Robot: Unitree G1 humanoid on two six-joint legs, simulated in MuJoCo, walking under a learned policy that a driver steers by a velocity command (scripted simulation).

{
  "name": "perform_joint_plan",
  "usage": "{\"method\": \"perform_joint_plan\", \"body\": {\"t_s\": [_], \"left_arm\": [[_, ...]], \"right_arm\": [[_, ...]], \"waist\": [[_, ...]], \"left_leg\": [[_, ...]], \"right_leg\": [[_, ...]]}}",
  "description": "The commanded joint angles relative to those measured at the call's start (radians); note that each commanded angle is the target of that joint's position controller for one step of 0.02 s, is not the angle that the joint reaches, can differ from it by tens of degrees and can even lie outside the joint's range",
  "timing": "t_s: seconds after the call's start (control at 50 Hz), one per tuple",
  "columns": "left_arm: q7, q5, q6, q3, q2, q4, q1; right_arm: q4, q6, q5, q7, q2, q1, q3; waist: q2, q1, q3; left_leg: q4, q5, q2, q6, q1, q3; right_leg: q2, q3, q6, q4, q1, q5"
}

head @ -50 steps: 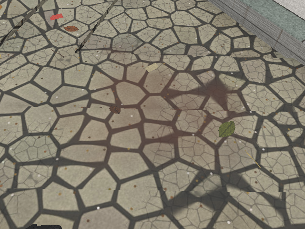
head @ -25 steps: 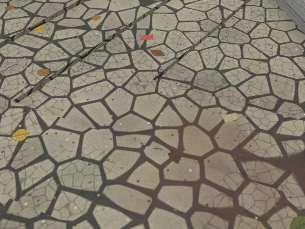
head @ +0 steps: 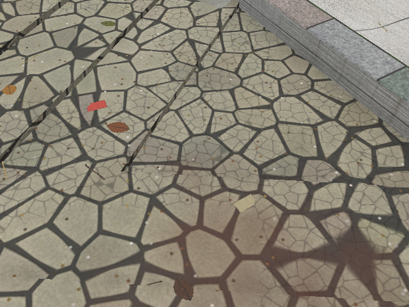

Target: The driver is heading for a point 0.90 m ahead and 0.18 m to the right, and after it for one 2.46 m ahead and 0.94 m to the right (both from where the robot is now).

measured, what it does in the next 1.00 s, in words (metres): goes down, turning right: right foot 0.04 m lower, then left foot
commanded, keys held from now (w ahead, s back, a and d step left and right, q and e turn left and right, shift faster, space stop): w+e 0.64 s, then w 0.18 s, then w+q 0.18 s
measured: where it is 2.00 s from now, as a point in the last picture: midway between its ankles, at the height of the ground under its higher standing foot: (265, 164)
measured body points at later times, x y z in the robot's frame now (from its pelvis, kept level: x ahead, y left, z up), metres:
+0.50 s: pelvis +0.29 -0.09 -0.03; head +0.32 -0.11 +0.41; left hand +0.43 +0.17 -0.14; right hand +0.41 -0.39 -0.12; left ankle +0.49 +0.05 -0.72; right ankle +0.22 -0.14 -0.78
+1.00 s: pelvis +0.57 -0.14 -0.04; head +0.60 -0.15 +0.41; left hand +0.88 -0.03 -0.11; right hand +0.44 -0.38 -0.17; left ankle +0.59 -0.04 -0.78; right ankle +0.61 -0.33 -0.74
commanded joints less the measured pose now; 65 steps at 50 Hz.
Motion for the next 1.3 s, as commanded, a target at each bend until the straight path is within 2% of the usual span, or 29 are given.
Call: {"method": "perform_joint_plan", "body": {"t_s": [0.02,0.14,0.2,0.22,0.24,0.26,0.28,0.3,0.32,0.38,0.48,0.6,0.66,0.68,0.7,0.72,0.74,0.76,0.8,0.82,0.92,1.02,1.14,1.16,1.18,1.2,1.22,1.26,1.3], "left_arm": [[-0.024,0.0,-0.01,-0.008,0.01,-0.089,-0.077],[-0.049,0.01,0.011,0.001,0.041,-0.154,-0.144],[-0.023,0.007,0.022,0.064,0.142,-0.076,0.162],[-0.005,-0.006,0.028,0.084,0.223,-0.046,0.267],[-0.012,-0.004,0.011,0.089,0.315,-0.092,0.225],[-0.023,-0.003,-0.002,0.074,0.235,-0.089,0.285],[-0.02,-0.005,-0.016,0.063,0.189,-0.083,0.238],[-0.017,-0.005,-0.023,0.051,0.154,-0.094,0.153],[-0.011,0.0,-0.028,0.034,0.107,-0.112,0.081],[0.011,0.009,-0.027,0.033,0.115,-0.118,0.058],[0.043,0.002,-0.011,0.046,0.158,-0.087,0.109],[0.058,-0.005,-0.007,0.043,0.118,-0.048,0.175],[0.059,0.002,0.006,0.048,0.116,-0.049,0.163],[0.047,-0.018,0.011,0.042,0.084,-0.039,0.243],[0.043,-0.023,0.016,0.036,0.081,-0.04,0.248],[0.041,-0.022,0.011,0.02,0.064,-0.055,0.255],[0.038,-0.009,0.007,0.007,0.069,-0.069,0.239],[0.037,-0.001,0.004,0.01,0.085,-0.084,0.156],[0.038,0.008,-0.012,0.013,0.083,-0.126,0.007],[0.036,0.009,-0.016,0.013,0.07,-0.131,0.002],[0.026,0.035,-0.045,-0.003,0.007,-0.147,-0.033],[-0.002,0.034,-0.085,-0.017,-0.022,-0.172,-0.22],[0.008,0.024,-0.099,0.008,0.04,-0.15,-0.167],[0.013,0.033,-0.104,0.017,0.055,-0.123,-0.059],[0.016,0.056,-0.105,0.028,0.099,-0.081,0.133],[0.016,0.055,-0.084,0.025,0.107,-0.083,0.188],[0.008,0.015,-0.06,0.052,0.164,-0.044,0.222],[0.004,0.02,-0.055,0.026,0.077,-0.054,0.108],[0.0,0.031,-0.061,0.011,0.039,-0.047,-0.004]], "right_arm": [[-0.049,-0.009,0.015,-0.013,-0.159,-0.046,-0.039],[-0.016,0.036,0.045,-0.019,-0.21,-0.006,-0.062],[-0.02,0.052,0.046,-0.015,-0.208,-0.024,-0.054],[-0.039,0.043,-0.003,-0.012,-0.121,0.013,-0.025],[-0.102,0.008,-0.011,-0.001,-0.054,0.072,0.008],[-0.128,-0.026,0.038,0.004,-0.146,-0.05,-0.007],[-0.151,-0.043,0.06,0.002,-0.167,-0.123,-0.009],[-0.143,-0.045,0.04,-0.008,-0.159,-0.14,-0.006],[-0.125,-0.041,0.013,-0.014,-0.177,-0.131,-0.016],[-0.127,-0.012,-0.009,-0.007,-0.141,-0.113,-0.015],[-0.178,-0.014,-0.01,0.008,-0.07,-0.285,0.015],[-0.213,-0.039,0.013,0.035,-0.127,-0.367,-0.004],[-0.175,-0.043,0.018,0.029,-0.156,-0.233,-0.022],[-0.168,-0.052,-0.008,0.031,-0.154,-0.235,-0.025],[-0.162,-0.055,-0.019,0.032,-0.154,-0.147,-0.037],[-0.119,-0.051,-0.014,0.033,-0.163,0.044,-0.044],[-0.093,-0.041,0.01,0.041,-0.124,0.093,-0.027],[-0.09,-0.028,0.023,0.041,-0.122,0.054,-0.027],[-0.095,-0.022,0.006,0.034,-0.116,-0.046,-0.018],[-0.092,-0.027,-0.001,0.033,-0.105,-0.055,-0.01],[-0.051,-0.034,0.019,0.03,-0.136,-0.012,-0.013],[-0.001,-0.002,0.039,-0.011,-0.118,0.081,-0.009],[0.011,0.025,0.042,-0.027,-0.122,0.134,-0.025],[0.005,0.026,0.038,-0.022,-0.095,0.125,-0.019],[-0.015,0.021,0.023,-0.015,-0.023,0.119,0.003],[0.003,0.021,0.022,-0.016,-0.009,0.27,0.01],[-0.019,0.023,0.049,-0.022,-0.064,0.295,0.005],[-0.047,0.036,0.056,-0.036,-0.122,0.129,-0.017],[-0.056,0.062,0.038,-0.031,-0.093,0.098,-0.018]], "waist": [[0.086,-0.002,0.044],[0.074,0.003,0.074],[0.048,0.168,-0.118],[-0.116,0.167,-0.194],[-0.255,0.085,-0.339],[-0.084,0.179,-0.4],[-0.041,0.171,-0.257],[0.039,0.122,-0.161],[0.051,0.084,-0.118],[0.024,0.04,-0.07],[-0.017,0.095,-0.036],[-0.015,0.114,-0.001],[-0.032,0.057,-0.035],[0.033,0.088,-0.109],[0.138,0.031,-0.193],[0.321,-0.054,-0.325],[0.302,-0.055,-0.335],[0.202,-0.052,-0.201],[0.096,-0.026,-0.001],[0.103,-0.003,0.009],[0.12,0.027,-0.034],[0.123,-0.029,0.027],[0.105,0.025,0.024],[0.072,0.082,-0.032],[-0.061,0.157,-0.181],[-0.171,0.108,-0.299],[-0.211,0.11,-0.33],[-0.045,0.113,-0.147],[-0.063,0.051,-0.03]], "left_leg": [[-0.088,0.244,0.283,0.131,-0.069,-0.058],[0.076,0.441,0.345,0.091,0.114,-0.032],[0.556,0.696,0.259,0.021,0.008,0.042],[0.895,0.117,0.189,-0.025,-0.32,0.031],[1.226,-0.427,-0.021,-0.094,-0.685,-0.128],[1.223,-0.371,0.019,-0.074,-0.807,-0.276],[1.139,-0.275,0.07,-0.04,-0.852,-0.28],[1.056,-0.198,0.111,-0.035,-0.813,-0.275],[0.946,-0.114,0.143,-0.038,-0.73,-0.293],[0.782,-0.043,0.142,-0.083,-0.608,-0.266],[0.359,0.328,0.042,-0.105,-0.442,-0.209],[0.194,0.358,0.044,-0.04,-0.479,-0.314],[0.16,0.286,0.058,-0.008,-0.357,-0.318],[0.137,0.3,0.022,0.006,-0.168,-0.275],[0.173,0.293,0.119,0.062,0.089,-0.435],[0.17,0.21,0.294,0.184,0.362,-0.713],[0.116,0.042,0.354,0.184,0.367,-0.836],[0.083,-0.094,0.33,0.16,0.243,-0.794],[-0.001,0.032,0.291,0.137,-0.003,-0.684],[-0.021,0.134,0.273,0.138,-0.05,-0.645],[-0.077,0.419,0.263,0.204,-0.087,-0.573],[-0.095,0.262,0.155,0.153,-0.21,-0.446],[0.117,0.101,0.148,0.077,-0.208,-0.541],[0.272,0.118,0.09,0.05,-0.268,-0.502],[0.607,-0.193,0.01,0.007,-0.491,-0.419],[0.846,-0.407,-0.002,-0.02,-0.635,-0.412],[0.982,-0.368,0.039,-0.037,-0.732,-0.362],[1.014,-0.185,0.108,-0.048,-0.781,-0.326],[0.952,-0.113,0.157,-0.06,-0.711,-0.327]], "right_leg": [[-0.003,-0.021,-0.016,-0.129,0.067,0.095],[0.032,-0.087,-0.08,-0.214,0.035,-0.166],[0.156,-0.171,-0.163,-0.268,0.499,-0.165],[-0.005,0.066,-0.222,-0.179,0.819,0.024],[-0.219,0.631,-0.465,-0.283,1.091,-0.014],[-0.238,0.688,-0.459,-0.412,1.135,-0.171],[-0.198,0.557,-0.402,-0.434,1.037,-0.196],[-0.156,0.458,-0.357,-0.435,0.878,-0.125],[-0.121,0.368,-0.327,-0.44,0.748,-0.001],[-0.068,0.271,-0.315,-0.482,0.564,0.181],[0.054,0.143,-0.225,-0.479,0.388,0.114],[0.008,0.312,-0.191,-0.321,0.536,-0.138],[0.018,0.336,-0.164,-0.154,0.588,-0.038],[0.093,0.287,-0.133,-0.072,0.531,0.043],[0.153,0.195,-0.069,0.104,0.327,-0.005],[0.234,0.12,-0.006,0.461,0.089,-0.364],[0.195,0.137,-0.007,0.566,0.023,-0.654],[0.161,0.125,-0.012,0.581,-0.005,-0.626],[0.109,0.074,-0.035,0.467,-0.018,-0.525],[0.09,0.055,-0.043,0.418,0.009,-0.493],[0.044,-0.002,-0.041,0.188,0.057,-0.354],[0.112,-0.025,-0.004,-0.223,0.242,0.073],[0.083,0.026,-0.023,-0.394,0.452,0.071],[0.049,0.026,-0.041,-0.403,0.602,0.083],[-0.109,0.128,-0.1,-0.289,0.92,0.233],[-0.28,0.288,-0.17,-0.179,1.064,0.443],[-0.355,0.436,-0.265,-0.268,1.033,0.07],[-0.266,0.419,-0.244,-0.457,0.781,-0.341],[-0.215,0.295,-0.235,-0.538,0.569,-0.298]]}}
Next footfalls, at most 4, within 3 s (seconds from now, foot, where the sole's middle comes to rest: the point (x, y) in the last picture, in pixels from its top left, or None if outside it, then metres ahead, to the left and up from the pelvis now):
0.22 right None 0.26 -0.15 -0.81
0.66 left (218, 274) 0.62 -0.05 -0.83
1.16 right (306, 240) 0.74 -0.40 -0.85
1.64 left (236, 178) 1.04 -0.16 -0.85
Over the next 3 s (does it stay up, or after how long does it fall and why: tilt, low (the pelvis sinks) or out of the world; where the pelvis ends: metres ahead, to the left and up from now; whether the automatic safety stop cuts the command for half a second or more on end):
stays up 1.58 -0.43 -0.11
